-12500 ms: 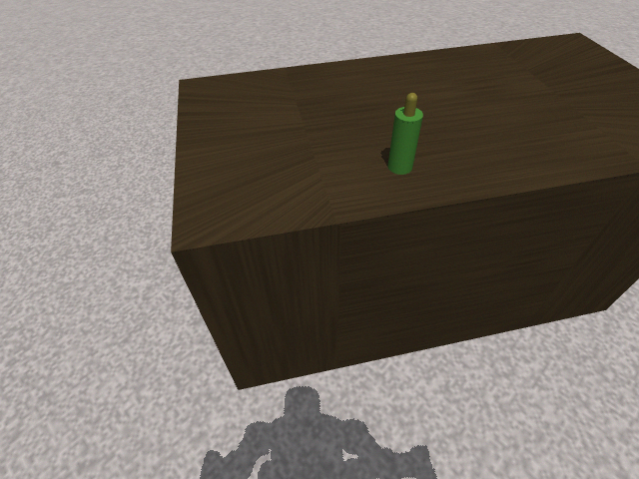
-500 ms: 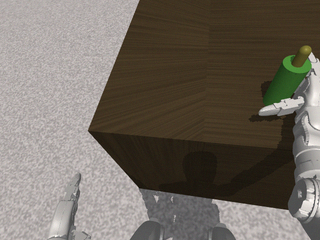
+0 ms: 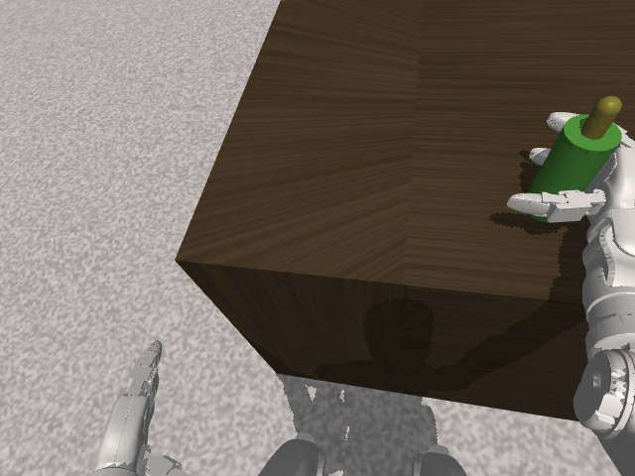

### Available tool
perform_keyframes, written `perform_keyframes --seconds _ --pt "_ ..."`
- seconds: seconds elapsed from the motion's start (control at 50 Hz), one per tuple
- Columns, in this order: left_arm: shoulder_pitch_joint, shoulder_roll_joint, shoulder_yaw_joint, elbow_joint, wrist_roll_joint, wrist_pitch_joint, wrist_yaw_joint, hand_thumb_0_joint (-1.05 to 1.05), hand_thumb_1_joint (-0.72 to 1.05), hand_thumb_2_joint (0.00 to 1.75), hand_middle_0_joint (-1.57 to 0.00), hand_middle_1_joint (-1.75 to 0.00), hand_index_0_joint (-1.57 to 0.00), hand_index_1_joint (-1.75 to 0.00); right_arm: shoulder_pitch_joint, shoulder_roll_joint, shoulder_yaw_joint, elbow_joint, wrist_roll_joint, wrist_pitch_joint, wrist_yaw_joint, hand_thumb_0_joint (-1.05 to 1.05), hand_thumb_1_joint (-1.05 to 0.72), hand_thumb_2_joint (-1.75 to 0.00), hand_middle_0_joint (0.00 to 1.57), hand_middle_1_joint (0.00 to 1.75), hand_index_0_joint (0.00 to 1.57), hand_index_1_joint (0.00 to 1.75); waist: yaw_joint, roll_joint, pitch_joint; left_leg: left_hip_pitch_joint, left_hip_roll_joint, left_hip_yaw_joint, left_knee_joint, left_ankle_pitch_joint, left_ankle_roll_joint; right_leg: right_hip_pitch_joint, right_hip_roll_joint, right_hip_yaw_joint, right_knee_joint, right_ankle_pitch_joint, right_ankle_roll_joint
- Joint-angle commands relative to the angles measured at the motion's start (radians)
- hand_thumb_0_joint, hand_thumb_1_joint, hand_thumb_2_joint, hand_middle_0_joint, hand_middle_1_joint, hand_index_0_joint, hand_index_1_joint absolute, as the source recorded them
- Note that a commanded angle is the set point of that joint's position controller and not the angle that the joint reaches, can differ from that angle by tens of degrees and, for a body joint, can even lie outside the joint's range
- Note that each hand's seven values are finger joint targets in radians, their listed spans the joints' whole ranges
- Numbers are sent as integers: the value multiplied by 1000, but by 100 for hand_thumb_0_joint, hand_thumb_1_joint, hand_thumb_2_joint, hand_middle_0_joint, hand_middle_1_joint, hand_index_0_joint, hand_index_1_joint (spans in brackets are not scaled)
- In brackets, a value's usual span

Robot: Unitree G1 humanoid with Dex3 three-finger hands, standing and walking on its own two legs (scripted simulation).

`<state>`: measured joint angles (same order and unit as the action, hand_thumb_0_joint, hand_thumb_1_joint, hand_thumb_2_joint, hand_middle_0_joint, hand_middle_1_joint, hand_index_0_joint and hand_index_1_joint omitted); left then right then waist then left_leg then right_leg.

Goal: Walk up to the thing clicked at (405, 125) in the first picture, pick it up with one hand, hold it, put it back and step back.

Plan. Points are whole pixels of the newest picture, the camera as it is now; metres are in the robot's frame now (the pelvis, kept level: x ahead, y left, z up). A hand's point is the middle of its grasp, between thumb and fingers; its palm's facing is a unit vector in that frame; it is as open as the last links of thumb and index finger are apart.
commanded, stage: close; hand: right
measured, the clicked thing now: (573, 161) +0.50 -0.21 +0.09
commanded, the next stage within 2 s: settle in 0.22 s
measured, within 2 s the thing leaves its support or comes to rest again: leaves its support in 0.64 s
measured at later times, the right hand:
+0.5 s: hand (563, 172) +0.49 -0.21 +0.07, palm faces +0.14 +0.99 +0.02, open 7.7 cm
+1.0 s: hand (582, 142) +0.50 -0.21 +0.12, palm faces +0.15 +0.99 +0.01, open 7.8 cm
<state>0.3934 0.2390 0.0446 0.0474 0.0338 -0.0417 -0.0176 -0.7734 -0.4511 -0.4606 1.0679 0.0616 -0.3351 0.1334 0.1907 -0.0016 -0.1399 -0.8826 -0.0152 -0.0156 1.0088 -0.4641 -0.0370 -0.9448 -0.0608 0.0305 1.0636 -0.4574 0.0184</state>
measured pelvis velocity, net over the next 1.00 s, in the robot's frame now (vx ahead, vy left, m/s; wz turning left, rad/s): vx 0.01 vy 0.00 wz -0.01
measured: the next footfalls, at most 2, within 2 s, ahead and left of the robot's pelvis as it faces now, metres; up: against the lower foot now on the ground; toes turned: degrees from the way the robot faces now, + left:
none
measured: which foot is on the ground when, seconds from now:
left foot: down 0.00-1.00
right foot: down 0.00-1.00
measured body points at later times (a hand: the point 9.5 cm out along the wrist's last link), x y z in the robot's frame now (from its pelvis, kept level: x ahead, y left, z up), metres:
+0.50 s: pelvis +0.00 +0.00 +0.00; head +0.10 -0.03 +0.43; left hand +0.15 +0.26 -0.01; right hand +0.48 -0.26 +0.07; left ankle +0.01 +0.15 -0.66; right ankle +0.02 -0.13 -0.66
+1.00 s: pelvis +0.01 +0.00 +0.02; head +0.09 -0.02 +0.46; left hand +0.16 +0.27 -0.01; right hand +0.48 -0.26 +0.12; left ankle +0.01 +0.15 -0.66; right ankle +0.02 -0.13 -0.66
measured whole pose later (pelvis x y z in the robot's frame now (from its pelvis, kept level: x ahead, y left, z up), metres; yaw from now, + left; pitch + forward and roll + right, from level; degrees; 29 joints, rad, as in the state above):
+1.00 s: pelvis +0.01 +0.00 +0.02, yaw +0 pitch +17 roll +2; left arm 0.35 0.24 0.03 0.17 0.02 -0.05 0.00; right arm -0.81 -0.48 -0.44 1.06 0.07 -0.25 0.14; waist 0.17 -0.01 -0.12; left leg -0.76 -0.01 -0.02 0.90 -0.43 -0.03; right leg -0.82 -0.06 0.02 0.95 -0.42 0.02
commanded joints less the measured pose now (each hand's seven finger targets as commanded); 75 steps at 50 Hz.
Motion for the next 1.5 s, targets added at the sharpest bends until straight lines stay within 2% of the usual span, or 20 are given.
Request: perform_keyframes --seconds 0.0,0.18,0.52,0.58,0.64,0.68,0.76,0.8,0.86,0.92,0.98,1.04,1.1,1.14,1.22,1.26,1.34,1.38,1.46,1.48 --pt "30 130 83 -144 -5 -54 16 0 -53 4 -4 -5 -5 -4 -410 -261 -33 -214 7 -77 -7 0 1 -66 108 89 108 89 4 -119 -418 149 -26 39 -107 345 37 332 28 -10 -104 313 -35" --pt "48 141 88 -148 7 -54 13 0 -52 3 -4 -5 -5 -4 -450 -186 23 -134 -6 -75 -1 0 -43 -107 135 126 135 126 26 -146 -406 96 -28 48 -91 309 45 343 23 -3 -103 297 -25" --pt "69 135 82 -75 -1 -42 24 0 -54 5 -6 -6 -6 -6 -491 -248 -2 -214 11 -58 7 0 -38 -128 137 142 139 142 3 -177 -440 139 -29 49 -111 317 46 373 30 -8 -125 297 -26" --pt "-78 185 107 -195 -4 -60 39 0 -55 5 -6 -6 -6 -6 -680 -402 -60 -472 9 -85 -16 0 -36 -133 139 147 142 147 -18 -239 -665 208 -26 42 -115 372 46 518 25 -6 -118 381 -23" --pt "36 134 70 -32 -11 -44 33 0 -55 6 -6 -6 -6 -6 -421 -182 47 -144 19 -26 0 0 -38 -133 137 146 140 146 8 -138 -401 171 -35 60 -145 346 46 420 32 -5 -155 341 -25" --pt "-114 185 91 -152 -13 -54 46 0 -54 5 -6 -6 -6 -5 -672 -435 -69 -461 12 -69 -25 0 -40 -130 140 144 142 144 -33 -213 -582 231 -24 37 -153 368 45 494 29 -8 -156 369 -24" --pt "45 92 35 56 -20 -45 29 0 -54 5 -5 -6 -6 -6 -357 -119 76 -36 30 4 14 0 -34 -134 135 146 138 146 8 -82 -285 177 -32 53 -181 366 36 377 35 -13 -176 336 -36" --pt "-162 206 105 -182 -18 -66 50 0 -54 5 -6 -6 -6 -5 -682 -468 -80 -447 13 -50 -15 0 -35 -132 136 145 139 145 -33 -178 -656 324 -17 27 -172 454 32 530 32 -18 -160 419 -34" --pt "69 108 58 43 -21 -48 29 0 -53 5 -5 -6 -6 -5 -421 -124 83 -99 36 14 27 0 -36 -135 136 147 139 147 15 -118 -302 204 -27 50 -198 378 36 430 36 -18 -201 344 -32" --pt "-143 220 128 -149 -23 -73 50 0 -54 4 -5 -5 -6 -5 -677 -468 -76 -428 17 -30 -3 0 -37 -136 135 148 139 148 -39 -165 -641 338 -16 30 -189 459 31 563 35 -19 -183 433 -33" --pt "19 119 63 9 -30 -64 33 0 -54 5 -5 -6 -5 -5 -467 -137 81 -172 50 21 36 0 -37 -137 132 146 136 146 0 -115 -356 234 -25 52 -211 400 34 492 34 -14 -218 383 -30" --pt "-133 184 92 -97 -25 -78 49 0 -55 5 -5 -5 -5 -5 -670 -415 -48 -413 29 -15 5 0 -39 -136 135 147 138 147 -44 -180 -591 322 -16 34 -205 457 33 587 33 -20 -206 451 -28" --pt "12 102 39 58 -30 -74 36 0 -54 5 -5 -6 -5 -6 -470 -171 63 -169 49 30 34 0 -40 -137 133 146 136 146 -11 -103 -368 263 -22 44 -228 434 32 508 38 -22 -218 419 -31" --pt "-125 176 76 -67 -28 -83 48 0 -54 4 -5 -5 -5 -5 -642 -406 -50 -406 35 -6 4 0 -44 -136 135 146 137 146 -50 -153 -544 336 -14 33 -224 449 33 560 37 -22 -227 434 -28" --pt "20 117 56 82 -30 -74 37 0 -54 5 -5 -5 -5 -5 -427 -149 70 -128 51 44 26 0 -42 -140 132 148 135 148 -13 -90 -330 274 -23 51 -243 423 34 512 39 -20 -251 416 -29" --pt "-161 208 110 -90 -30 -89 54 0 -54 4 -5 -5 -5 -5 -672 -441 -58 -439 29 1 -2 0 -46 -141 135 150 138 150 -50 -157 -586 359 -10 27 -238 481 28 607 35 -26 -231 465 -31" --pt "44 75 18 155 -31 -77 35 0 -53 4 -5 -6 -5 -5 -394 -87 99 -79 57 60 28 0 -34 -135 134 146 137 146 -19 -81 -259 251 -26 56 -262 395 35 513 33 -20 -272 420 -25" --pt "-207 218 114 -122 -31 -99 57 0 -53 4 -5 -6 -6 -5 -703 -444 -68 -501 39 2 -10 0 -38 -136 135 148 138 148 -65 -146 -647 391 -13 31 -250 491 30 662 32 -24 -248 501 -23" --pt "46 81 24 134 -36 -76 34 0 -53 4 -5 -6 -5 -5 -361 -72 109 -116 62 77 23 0 -37 -132 133 144 135 144 -40 -86 -284 287 -28 58 -283 428 35 582 31 -26 -288 509 -18" --pt "-49 128 44 47 -38 -82 41 0 -53 4 -5 -6 -5 -5 -497 -228 32 -324 60 51 3 0 -42 -132 135 144 137 144 -57 -90 -387 341 -20 46 -285 458 31 586 31 -29 -293 494 -23"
